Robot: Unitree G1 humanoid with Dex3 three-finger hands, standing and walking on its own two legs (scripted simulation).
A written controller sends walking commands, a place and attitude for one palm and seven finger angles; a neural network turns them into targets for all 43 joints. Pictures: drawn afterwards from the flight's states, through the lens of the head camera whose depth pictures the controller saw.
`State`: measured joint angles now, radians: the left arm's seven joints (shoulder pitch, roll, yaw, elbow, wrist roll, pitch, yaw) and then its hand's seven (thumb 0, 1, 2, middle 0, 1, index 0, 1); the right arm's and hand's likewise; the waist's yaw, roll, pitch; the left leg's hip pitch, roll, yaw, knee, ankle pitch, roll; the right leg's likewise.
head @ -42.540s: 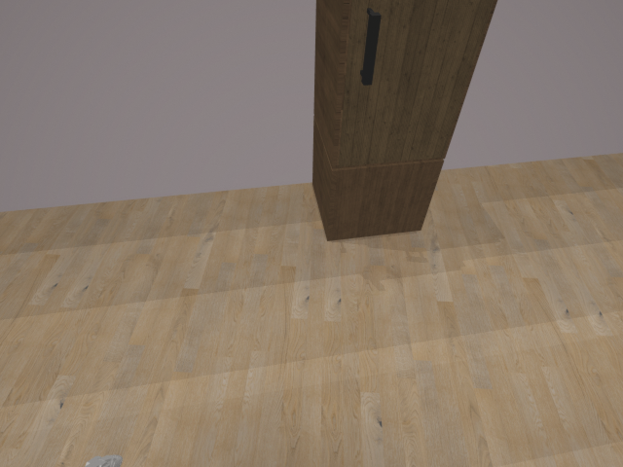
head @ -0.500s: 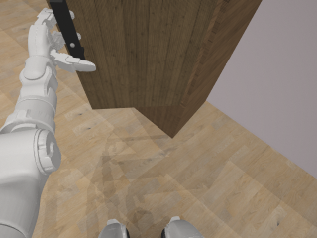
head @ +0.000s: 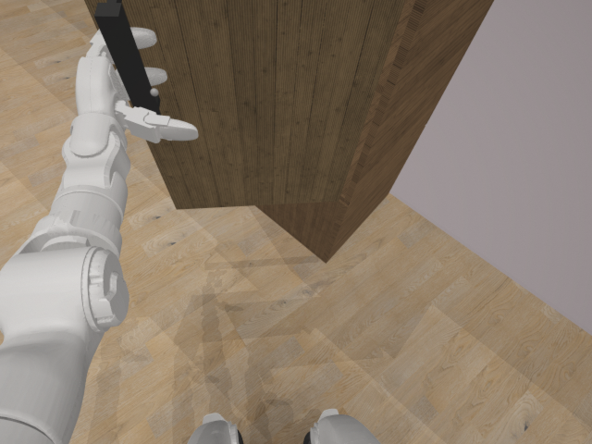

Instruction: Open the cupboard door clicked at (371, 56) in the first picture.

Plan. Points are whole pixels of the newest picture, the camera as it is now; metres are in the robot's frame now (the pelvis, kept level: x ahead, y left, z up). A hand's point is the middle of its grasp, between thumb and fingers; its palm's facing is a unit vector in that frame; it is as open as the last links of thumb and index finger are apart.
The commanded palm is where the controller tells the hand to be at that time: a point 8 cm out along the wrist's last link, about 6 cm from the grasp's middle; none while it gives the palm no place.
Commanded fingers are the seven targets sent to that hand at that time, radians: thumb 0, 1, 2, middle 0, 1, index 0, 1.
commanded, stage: slide the fingers in behind the handle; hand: left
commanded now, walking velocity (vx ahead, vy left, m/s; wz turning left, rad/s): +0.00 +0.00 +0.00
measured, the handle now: (137, 67) +0.60 +0.14 +0.12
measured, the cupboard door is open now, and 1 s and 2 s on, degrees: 47 47 69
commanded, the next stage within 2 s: close the thumb around the handle in 0.20 s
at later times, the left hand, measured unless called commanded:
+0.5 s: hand (153, 91) +0.55 +0.12 +0.12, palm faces -0.03 -1.00 +0.00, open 13.0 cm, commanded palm +0.53 +0.17 +0.12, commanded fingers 0.00 0.12 0.56 -0.34 -1.27 -0.34 -1.27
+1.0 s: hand (153, 92) +0.55 +0.12 +0.12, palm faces -0.03 -1.00 +0.00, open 5.7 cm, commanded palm +0.53 +0.17 +0.12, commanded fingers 0.00 0.90 0.90 -0.40 -1.35 -0.40 -1.35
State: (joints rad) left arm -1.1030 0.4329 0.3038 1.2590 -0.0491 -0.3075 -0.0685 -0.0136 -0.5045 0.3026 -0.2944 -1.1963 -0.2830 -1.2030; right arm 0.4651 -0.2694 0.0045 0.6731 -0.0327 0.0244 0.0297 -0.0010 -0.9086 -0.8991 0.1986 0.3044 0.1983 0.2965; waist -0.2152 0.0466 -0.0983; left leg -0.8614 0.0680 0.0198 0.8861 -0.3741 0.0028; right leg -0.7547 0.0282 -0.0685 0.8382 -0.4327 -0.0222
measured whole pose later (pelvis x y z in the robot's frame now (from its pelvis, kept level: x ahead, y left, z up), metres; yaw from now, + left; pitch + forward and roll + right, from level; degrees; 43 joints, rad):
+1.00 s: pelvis +0.00 +0.01 +0.00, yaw -1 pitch +20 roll -3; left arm -1.12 0.44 0.33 1.29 -0.03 -0.31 -0.08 0.00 0.71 0.84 -0.37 -1.34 -0.39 -1.34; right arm 0.47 -0.27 0.01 0.67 -0.04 0.02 0.02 0.00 -0.91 -0.90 0.20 0.30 0.20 0.30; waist -0.23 0.05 -0.10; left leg -0.88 0.06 0.03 0.90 -0.38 0.02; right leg -0.77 0.03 -0.06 0.85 -0.43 -0.01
